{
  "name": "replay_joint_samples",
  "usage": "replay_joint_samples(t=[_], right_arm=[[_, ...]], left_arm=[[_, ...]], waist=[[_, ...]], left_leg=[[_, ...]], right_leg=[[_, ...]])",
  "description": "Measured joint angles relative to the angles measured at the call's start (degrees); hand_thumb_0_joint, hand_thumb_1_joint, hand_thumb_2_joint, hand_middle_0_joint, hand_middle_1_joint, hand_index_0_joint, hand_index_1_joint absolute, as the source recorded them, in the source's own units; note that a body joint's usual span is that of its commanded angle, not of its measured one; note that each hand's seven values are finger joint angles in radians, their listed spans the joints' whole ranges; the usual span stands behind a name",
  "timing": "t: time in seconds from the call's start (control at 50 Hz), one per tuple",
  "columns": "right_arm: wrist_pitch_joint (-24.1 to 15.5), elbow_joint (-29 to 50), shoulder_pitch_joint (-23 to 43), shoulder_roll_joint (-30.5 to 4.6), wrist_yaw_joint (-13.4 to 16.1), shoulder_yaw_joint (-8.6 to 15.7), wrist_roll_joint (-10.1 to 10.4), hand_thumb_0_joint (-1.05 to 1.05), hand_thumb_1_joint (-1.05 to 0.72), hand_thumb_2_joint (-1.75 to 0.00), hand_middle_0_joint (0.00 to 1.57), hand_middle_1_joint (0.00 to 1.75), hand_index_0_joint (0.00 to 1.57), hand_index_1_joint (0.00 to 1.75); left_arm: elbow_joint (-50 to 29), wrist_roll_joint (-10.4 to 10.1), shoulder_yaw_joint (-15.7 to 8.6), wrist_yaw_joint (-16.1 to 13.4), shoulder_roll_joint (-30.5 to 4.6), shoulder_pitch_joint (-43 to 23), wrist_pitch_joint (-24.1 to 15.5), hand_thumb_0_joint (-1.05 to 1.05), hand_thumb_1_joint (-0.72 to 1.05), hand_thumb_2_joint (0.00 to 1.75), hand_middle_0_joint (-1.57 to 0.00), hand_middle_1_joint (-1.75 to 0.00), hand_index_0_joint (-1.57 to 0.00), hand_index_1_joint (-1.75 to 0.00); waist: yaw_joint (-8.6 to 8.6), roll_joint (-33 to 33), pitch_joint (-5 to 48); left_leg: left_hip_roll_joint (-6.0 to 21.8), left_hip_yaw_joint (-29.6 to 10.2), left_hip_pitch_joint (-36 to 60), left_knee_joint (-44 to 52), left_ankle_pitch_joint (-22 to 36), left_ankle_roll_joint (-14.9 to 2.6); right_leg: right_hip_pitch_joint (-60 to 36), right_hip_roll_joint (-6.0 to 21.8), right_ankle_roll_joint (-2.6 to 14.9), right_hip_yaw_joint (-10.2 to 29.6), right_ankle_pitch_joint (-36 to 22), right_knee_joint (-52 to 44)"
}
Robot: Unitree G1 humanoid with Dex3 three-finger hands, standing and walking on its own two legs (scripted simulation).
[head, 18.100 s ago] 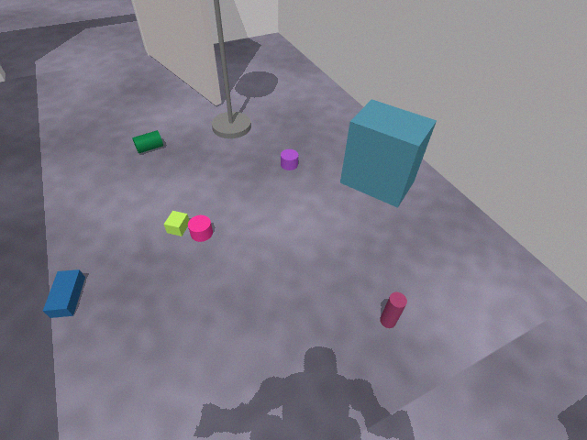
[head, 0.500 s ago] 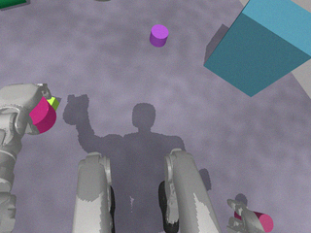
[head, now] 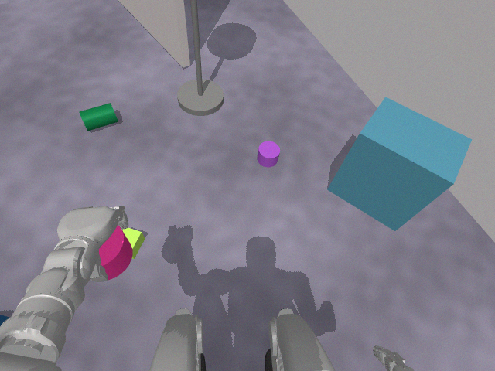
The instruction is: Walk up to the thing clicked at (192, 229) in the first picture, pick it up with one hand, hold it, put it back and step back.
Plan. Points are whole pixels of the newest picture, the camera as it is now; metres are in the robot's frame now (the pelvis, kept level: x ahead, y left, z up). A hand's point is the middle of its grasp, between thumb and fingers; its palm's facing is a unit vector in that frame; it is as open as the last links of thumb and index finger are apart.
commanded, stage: lift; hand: left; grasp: from above
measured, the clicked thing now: (102, 250) +0.35 +0.26 -0.13
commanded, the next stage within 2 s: hold in 0.48 s
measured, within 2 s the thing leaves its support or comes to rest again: neither
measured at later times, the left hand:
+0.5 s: hand (97, 216) +0.36 +0.23 +0.00, palm faces -0.47 -0.09 -0.88, open 11.3 cm
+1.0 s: hand (91, 199) +0.37 +0.22 +0.04, palm faces -0.46 -0.07 -0.88, open 11.3 cm
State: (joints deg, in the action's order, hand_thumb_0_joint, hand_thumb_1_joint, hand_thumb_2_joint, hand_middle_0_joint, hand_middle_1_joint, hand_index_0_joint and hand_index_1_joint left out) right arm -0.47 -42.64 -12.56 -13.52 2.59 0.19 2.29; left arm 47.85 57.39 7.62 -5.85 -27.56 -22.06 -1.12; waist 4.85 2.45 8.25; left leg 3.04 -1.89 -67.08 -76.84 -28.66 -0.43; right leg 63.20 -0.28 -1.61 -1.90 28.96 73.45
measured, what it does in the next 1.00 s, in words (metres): rises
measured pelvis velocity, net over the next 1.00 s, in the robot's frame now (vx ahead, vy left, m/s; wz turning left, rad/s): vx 0.07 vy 0.00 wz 0.00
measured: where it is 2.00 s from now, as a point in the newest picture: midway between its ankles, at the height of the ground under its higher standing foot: outside the picture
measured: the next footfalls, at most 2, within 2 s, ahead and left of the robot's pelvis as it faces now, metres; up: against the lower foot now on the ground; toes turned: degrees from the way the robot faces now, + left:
none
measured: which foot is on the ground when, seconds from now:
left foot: down 0.00-1.00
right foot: down 0.00-1.00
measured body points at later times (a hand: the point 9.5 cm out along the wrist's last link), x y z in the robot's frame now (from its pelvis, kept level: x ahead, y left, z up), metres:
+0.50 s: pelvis +0.05 +0.00 +0.09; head +0.10 +0.00 +0.54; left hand +0.38 +0.23 +0.05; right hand +0.12 -0.27 -0.03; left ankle +0.07 +0.11 -0.61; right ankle +0.06 -0.14 -0.61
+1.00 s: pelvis +0.07 +0.00 +0.11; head +0.10 -0.01 +0.56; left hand +0.39 +0.22 +0.09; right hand +0.17 -0.28 +0.00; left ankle +0.07 +0.11 -0.61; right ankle +0.06 -0.14 -0.61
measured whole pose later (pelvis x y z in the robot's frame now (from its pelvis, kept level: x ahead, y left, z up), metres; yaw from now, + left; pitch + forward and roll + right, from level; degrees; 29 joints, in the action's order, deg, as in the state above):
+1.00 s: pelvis +0.07 +0.00 +0.11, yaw +0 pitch +6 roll -1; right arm 1.9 -42.4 -14.3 -14.7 1.8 3.2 2.4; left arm 47.4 58.3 11.2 -5.4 -21.4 -17.1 1.5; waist 2.4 1.4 3.5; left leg 1.8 2.1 -24.9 -37.3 -18.5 -0.1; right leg 22.9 0.8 -1.6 0.8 18.7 35.4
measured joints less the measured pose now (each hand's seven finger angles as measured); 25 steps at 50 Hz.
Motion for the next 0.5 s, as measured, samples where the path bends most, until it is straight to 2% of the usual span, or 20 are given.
replay_joint_samples(t=[0.16,0.28,0.5], right_arm=[[-1.1,-1.4,-1.8,-0.3,0.4,0.7,-0.3,0.01,-0.89,-0.90,0.20,0.30,0.20,0.30],[-0.9,-1.6,-2.5,-0.5,0.2,1.0,-0.5,0.01,-0.89,-0.90,0.20,0.30,0.20,0.30],[0.2,-1.2,-2.7,-0.5,-0.1,1.5,-0.3,0.01,-0.89,-0.90,0.20,0.30,0.20,0.30]], left_arm=[[3.4,0.4,1.5,-2.1,2.8,0.7,0.9,0.00,-0.19,0.66,-0.45,-0.71,-0.57,-0.71],[3.6,0.5,1.7,-3.3,4.3,1.2,1.5,0.00,-0.20,0.66,-0.46,-0.71,-0.58,-0.70],[3.3,-0.2,2.4,-2.8,5.5,2.0,2.7,0.00,-0.21,0.67,-0.47,-0.70,-0.59,-0.69]], waist=[[-0.28,-0.4,-1.0],[-0.34,-0.7,-2.2],[-0.74,-0.9,-3.8]], left_leg=[[0.0,1.1,11.0,10.2,2.4,0.14],[-0.2,1.9,18.1,17.1,4.3,0.22],[-0.6,2.8,28.9,27.8,7.1,0.31]], right_leg=[[-10.5,0.0,0.09,0.7,-2.6,-10.0],[-17.2,0.2,0.14,1.3,-4.5,-16.6],[-27.6,0.5,0.12,1.9,-7.4,-26.9]])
